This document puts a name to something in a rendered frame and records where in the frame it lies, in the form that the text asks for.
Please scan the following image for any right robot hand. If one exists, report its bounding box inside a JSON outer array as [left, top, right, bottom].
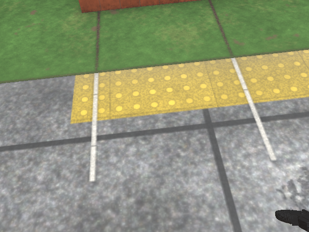
[[275, 209, 309, 232]]

